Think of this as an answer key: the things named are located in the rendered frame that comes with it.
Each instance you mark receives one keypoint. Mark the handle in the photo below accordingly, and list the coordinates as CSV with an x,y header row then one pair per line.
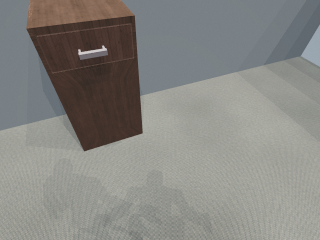
x,y
92,53

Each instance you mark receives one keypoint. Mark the cabinet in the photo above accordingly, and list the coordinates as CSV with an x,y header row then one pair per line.
x,y
102,101

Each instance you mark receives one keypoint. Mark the drawer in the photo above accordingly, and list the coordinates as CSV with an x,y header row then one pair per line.
x,y
61,49

